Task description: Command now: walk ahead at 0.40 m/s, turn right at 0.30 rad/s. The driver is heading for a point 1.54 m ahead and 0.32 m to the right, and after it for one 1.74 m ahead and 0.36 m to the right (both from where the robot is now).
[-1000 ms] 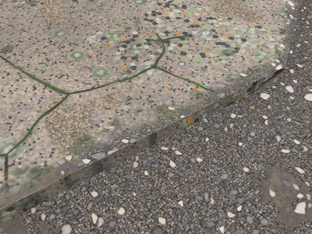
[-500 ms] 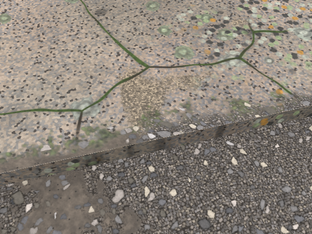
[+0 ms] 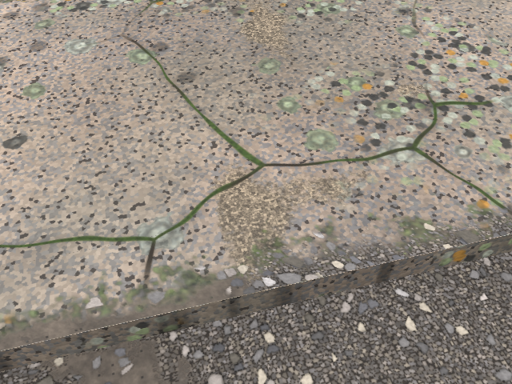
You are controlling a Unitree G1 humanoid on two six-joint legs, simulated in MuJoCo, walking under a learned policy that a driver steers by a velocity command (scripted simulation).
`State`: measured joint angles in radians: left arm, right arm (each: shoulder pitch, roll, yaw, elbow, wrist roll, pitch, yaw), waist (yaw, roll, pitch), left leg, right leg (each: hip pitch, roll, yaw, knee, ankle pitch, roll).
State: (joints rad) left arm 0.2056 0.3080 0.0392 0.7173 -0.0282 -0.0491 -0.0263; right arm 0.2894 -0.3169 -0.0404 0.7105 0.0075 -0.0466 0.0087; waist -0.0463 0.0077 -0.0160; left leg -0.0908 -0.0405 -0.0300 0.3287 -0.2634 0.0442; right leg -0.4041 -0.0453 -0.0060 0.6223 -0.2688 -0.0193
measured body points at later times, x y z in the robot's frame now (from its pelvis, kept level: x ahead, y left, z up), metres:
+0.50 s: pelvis +0.24 -0.06 -0.01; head +0.28 -0.09 +0.44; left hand +0.32 +0.23 -0.11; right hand +0.43 -0.35 -0.08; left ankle +0.44 +0.01 -0.72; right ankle +0.07 -0.13 -0.74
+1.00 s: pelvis +0.48 -0.16 -0.02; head +0.50 -0.18 +0.43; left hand +0.77 -0.04 -0.09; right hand +0.35 -0.39 -0.15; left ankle +0.44 +0.00 -0.73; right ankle +0.51 -0.27 -0.75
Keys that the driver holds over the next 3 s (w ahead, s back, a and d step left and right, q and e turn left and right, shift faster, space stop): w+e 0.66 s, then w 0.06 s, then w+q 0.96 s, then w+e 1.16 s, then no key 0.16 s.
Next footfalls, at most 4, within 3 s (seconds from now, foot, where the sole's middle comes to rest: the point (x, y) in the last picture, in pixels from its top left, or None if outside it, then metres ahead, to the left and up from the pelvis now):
0.08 right None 0.11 -0.14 -0.78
0.54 left None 0.48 -0.01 -0.78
0.98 right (374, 369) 0.55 -0.29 -0.78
1.52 left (300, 230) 0.94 -0.13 -0.68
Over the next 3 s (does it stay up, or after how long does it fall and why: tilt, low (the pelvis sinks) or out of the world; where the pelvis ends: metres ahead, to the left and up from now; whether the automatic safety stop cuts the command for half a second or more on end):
stays up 1.63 -0.26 0.08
